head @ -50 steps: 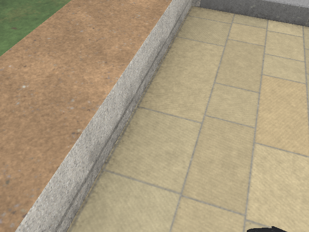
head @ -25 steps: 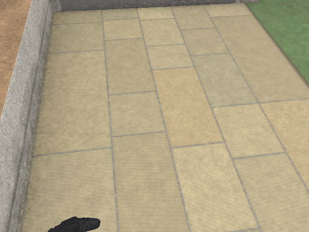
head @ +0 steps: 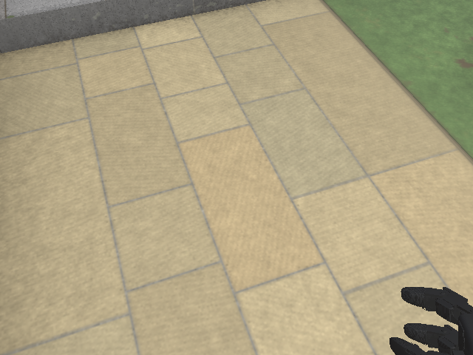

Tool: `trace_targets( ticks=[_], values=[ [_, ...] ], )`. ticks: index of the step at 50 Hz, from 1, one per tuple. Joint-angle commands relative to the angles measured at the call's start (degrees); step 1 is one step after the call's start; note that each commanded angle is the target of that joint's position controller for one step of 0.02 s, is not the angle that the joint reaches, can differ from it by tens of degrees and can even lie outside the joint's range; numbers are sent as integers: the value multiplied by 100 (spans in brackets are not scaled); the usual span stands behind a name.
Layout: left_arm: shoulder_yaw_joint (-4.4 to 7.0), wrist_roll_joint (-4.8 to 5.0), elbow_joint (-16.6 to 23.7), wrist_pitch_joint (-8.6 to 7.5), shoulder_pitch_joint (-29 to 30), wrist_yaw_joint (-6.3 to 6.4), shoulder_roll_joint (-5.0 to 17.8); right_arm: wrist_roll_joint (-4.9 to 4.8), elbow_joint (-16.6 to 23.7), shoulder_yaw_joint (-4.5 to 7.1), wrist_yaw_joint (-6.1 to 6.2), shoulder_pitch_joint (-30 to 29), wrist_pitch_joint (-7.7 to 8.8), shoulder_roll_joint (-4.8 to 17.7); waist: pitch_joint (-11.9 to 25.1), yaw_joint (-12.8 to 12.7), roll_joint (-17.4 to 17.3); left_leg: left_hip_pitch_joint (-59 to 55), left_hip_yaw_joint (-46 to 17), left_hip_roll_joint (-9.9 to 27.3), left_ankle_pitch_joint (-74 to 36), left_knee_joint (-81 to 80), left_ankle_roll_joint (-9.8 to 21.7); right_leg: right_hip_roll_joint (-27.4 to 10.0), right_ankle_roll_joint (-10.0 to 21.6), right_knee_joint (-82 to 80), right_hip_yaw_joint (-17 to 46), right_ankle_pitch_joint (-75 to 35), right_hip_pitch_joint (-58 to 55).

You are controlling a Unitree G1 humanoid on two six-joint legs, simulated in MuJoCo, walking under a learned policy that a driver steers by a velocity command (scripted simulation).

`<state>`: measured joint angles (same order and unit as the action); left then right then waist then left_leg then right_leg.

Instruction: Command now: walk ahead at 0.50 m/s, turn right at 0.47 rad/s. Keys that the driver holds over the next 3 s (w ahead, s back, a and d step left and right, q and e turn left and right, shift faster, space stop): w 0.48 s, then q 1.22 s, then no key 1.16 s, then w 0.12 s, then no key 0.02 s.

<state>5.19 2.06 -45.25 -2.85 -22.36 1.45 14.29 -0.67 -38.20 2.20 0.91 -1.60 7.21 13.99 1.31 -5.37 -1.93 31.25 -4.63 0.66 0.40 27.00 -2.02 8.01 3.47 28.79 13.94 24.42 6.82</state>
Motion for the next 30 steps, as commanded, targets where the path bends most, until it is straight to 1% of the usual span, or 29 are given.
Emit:
trace_targets(
  ticks=[1,2,3,4,5,6,7,8,9,10,11,13,14,16,18,19,21,22,23,24,25,26,27,28,29,30],
  values=[
    [-15,-120,517,-83,145,-33,135,208,30,461,-27,1652,153,1158,1293,1112,491,-3259,-614,898,305,169,728,-733,348,2063,373,-1942,1159],
    [-98,1,511,-136,-876,-59,-117,283,-281,574,-48,2402,103,1556,2042,833,-1559,-5120,-3314,2160,1242,-407,1821,-2,-70,3950,-353,318,3049],
    [-76,53,374,-162,-1008,-60,331,109,-330,519,-86,2517,69,1205,2000,925,-1730,-5190,-4612,2480,2738,-824,2048,-398,-120,4977,-264,723,3928],
    [-6,34,442,-149,-306,-73,656,78,-218,413,-51,2170,2,741,1213,1111,-929,-4615,-3784,2153,2967,-891,1804,-621,-184,5355,-296,171,4308],
    [-6,-65,613,-148,409,-71,716,126,-177,355,-35,1848,-71,657,680,1114,-249,-3738,-2869,1857,2334,-911,1597,-813,-190,5271,-543,-274,4176],
    [3,-164,768,-158,798,-60,643,191,-203,335,-64,1592,-98,646,310,950,-41,-2986,-2339,1598,1616,-1001,1529,-978,-160,4905,-656,-525,4011],
    [14,-188,829,-148,837,-56,563,215,-242,280,-96,1447,-82,537,127,755,-89,-2461,-1877,1356,1011,-1151,1434,-1151,-132,4561,-705,-671,3686],
    [1,-152,843,-134,735,-57,460,189,-301,251,-127,1422,-70,445,80,629,-226,-2176,-1581,1199,702,-1273,1406,-1214,-133,4291,-790,-681,3444],
    [-23,-135,851,-120,651,-58,358,138,-381,246,-148,1465,-56,411,103,561,-314,-2072,-1397,1130,435,-1348,1445,-1256,-154,4016,-881,-658,3344],
    [-52,-141,902,-113,705,-58,277,98,-461,264,-153,1532,-46,473,105,536,-327,-2020,-1226,1112,188,-1424,1499,-1296,-166,3683,-964,-688,3326],
    [-84,-149,973,-110,881,-57,231,79,-523,297,-138,1576,-48,592,80,539,-307,-1985,-1088,1144,34,-1505,1541,-1355,-183,3273,-1012,-818,3351],
    [-161,-167,1066,-129,1255,-85,135,45,-595,353,-109,1628,-83,801,98,632,-227,-1880,-773,1125,-48,-1591,1510,-1401,-199,2351,-1100,-1386,3108],
    [-182,-153,1089,-131,1416,-102,112,18,-635,366,-109,1682,-105,875,88,695,-237,-1816,-623,1081,39,-1635,1471,-1362,-205,1939,-1158,-1668,2922],
    [-187,-114,1147,-134,1753,-138,148,-56,-722,377,-123,1870,-123,946,16,843,-249,-1745,-444,1059,254,-1650,1403,-1247,-235,1293,-1250,-2051,2572],
    [-160,-63,1248,-137,2080,-180,233,-103,-817,380,-141,2070,-145,1007,-74,967,-295,-1923,-443,1135,415,-1588,1373,-1161,-237,856,-1303,-2146,2431],
    [-151,-55,1305,-146,2231,-199,268,-115,-870,377,-149,2175,-165,1013,-114,1027,-292,-2059,-475,1188,484,-1527,1351,-1120,-211,679,-1332,-2083,2389],
    [-138,-48,1393,-178,2369,-241,295,-127,-957,383,-153,2282,-221,1073,-182,1025,-308,-2272,-547,1293,532,-1335,1310,-1027,-109,320,-1429,-1860,2208],
    [-114,-62,1381,-192,2266,-251,320,-143,-985,384,-151,2261,-250,1098,-156,914,-301,-2292,-509,1284,420,-1148,1241,-950,-34,76,-1522,-1805,1901],
    [-52,-98,1292,-182,1951,-243,397,-144,-1006,370,-147,2245,-266,1086,3,725,-261,-2202,-402,1191,-97,-815,1144,-830,72,-118,-1623,-1750,1260],
    [85,-137,1099,-172,1220,-190,650,-108,-997,324,-134,2163,-254,980,384,366,-213,-1945,-126,937,-806,-14,978,-864,261,-162,-1511,-1737,220],
    [226,-287,982,-176,184,-118,1145,14,-822,188,-125,2011,-218,651,1157,-84,455,-931,271,468,-30,1853,635,-2015,688,-158,-227,-2448,-1381],
    [290,-331,928,-135,-69,-125,1552,37,-697,33,-105,2466,-106,222,1620,84,1925,1038,494,-228,3078,3649,271,-3285,1546,-595,1777,-2995,-2696],
    [187,-285,877,-136,-241,-138,1059,-41,-827,171,-88,2353,-82,724,1576,-99,1298,1516,-153,-85,3398,4422,205,-3255,1611,-689,1976,-3358,-2488],
    [84,-265,914,-158,112,-144,808,-106,-772,224,-74,2100,-121,869,1086,36,995,1601,-225,55,3038,4598,174,-3069,1406,-602,1065,-4279,-1950],
    [7,-260,950,-177,553,-176,584,-77,-783,222,-44,1944,-203,785,847,256,694,1409,-108,252,2719,4404,115,-2757,1212,-663,361,-4756,-1361],
    [-26,-242,943,-183,897,-203,457,-22,-772,242,-12,1837,-298,733,572,441,608,1179,-77,372,2459,4115,64,-2557,1049,-842,-54,-4827,-777]
  ],
)
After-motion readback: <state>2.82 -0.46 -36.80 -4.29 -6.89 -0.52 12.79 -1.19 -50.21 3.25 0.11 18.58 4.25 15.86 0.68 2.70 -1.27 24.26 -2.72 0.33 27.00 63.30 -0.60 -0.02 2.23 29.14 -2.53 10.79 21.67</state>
